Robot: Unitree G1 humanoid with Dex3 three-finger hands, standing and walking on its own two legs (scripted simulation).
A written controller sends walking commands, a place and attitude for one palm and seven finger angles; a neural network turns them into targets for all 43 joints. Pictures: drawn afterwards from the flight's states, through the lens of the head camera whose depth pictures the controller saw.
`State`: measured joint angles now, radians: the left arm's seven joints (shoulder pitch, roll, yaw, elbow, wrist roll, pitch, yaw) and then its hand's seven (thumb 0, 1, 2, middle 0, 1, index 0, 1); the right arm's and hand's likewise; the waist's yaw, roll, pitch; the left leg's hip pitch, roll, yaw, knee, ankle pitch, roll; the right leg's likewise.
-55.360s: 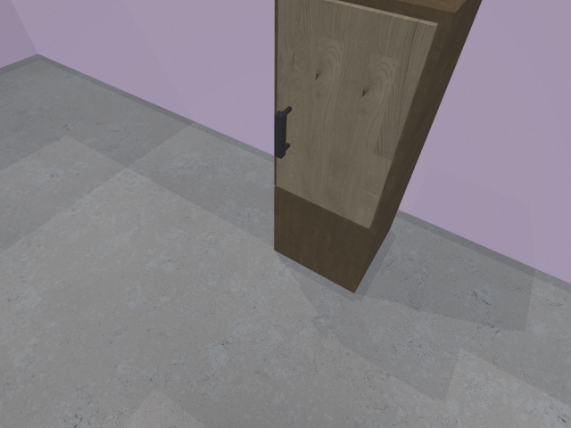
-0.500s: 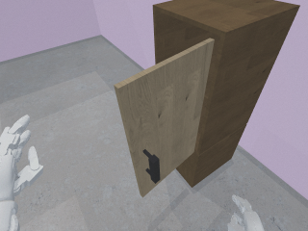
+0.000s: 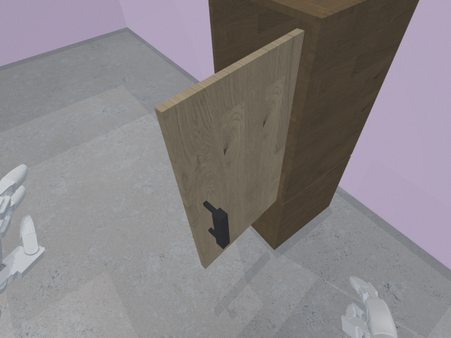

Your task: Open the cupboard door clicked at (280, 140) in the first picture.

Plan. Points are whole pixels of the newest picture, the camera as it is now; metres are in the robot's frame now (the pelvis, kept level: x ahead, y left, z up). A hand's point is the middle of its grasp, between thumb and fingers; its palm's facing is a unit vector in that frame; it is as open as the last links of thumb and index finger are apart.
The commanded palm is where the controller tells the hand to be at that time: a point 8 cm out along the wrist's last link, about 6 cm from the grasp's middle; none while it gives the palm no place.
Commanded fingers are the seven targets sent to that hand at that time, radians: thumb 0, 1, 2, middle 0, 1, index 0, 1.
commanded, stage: step back with the hand held close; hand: left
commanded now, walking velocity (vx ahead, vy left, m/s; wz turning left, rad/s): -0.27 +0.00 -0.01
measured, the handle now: (215, 224) +0.38 +0.06 -0.10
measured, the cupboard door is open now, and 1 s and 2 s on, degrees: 98 98 98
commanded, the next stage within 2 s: stop stepping back and stand still in 0.92 s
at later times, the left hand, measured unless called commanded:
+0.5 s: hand out of the picture +0.13 +0.28 +0.15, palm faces +0.43 -0.73 -0.53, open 7.4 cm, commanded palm +0.06 +0.31 +0.17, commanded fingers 0.00 0.90 0.90 -0.20 -0.30 -0.20 -0.30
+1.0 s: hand out of the picture +0.09 +0.24 +0.15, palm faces +0.31 -0.81 -0.51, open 7.4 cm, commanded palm +0.00 +0.29 +0.17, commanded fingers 0.00 0.90 0.90 -0.20 -0.30 -0.20 -0.30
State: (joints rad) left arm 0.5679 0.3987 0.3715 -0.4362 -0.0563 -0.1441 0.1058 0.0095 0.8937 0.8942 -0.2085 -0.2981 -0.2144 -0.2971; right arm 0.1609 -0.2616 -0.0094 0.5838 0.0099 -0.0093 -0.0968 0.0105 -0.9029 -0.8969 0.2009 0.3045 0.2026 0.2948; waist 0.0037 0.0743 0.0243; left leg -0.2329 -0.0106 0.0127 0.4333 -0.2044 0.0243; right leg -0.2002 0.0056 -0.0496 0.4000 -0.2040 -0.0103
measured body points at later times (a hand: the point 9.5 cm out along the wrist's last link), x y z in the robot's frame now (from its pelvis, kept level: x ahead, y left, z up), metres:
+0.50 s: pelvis -0.07 +0.01 -0.02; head -0.04 +0.01 +0.43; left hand +0.10 +0.32 +0.18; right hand +0.12 -0.23 -0.10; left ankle +0.01 +0.10 -0.74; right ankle +0.00 -0.11 -0.74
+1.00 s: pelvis -0.15 +0.00 -0.02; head -0.08 +0.01 +0.43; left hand +0.06 +0.28 +0.18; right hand +0.07 -0.22 -0.10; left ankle +0.01 +0.10 -0.74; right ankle -0.27 -0.11 -0.74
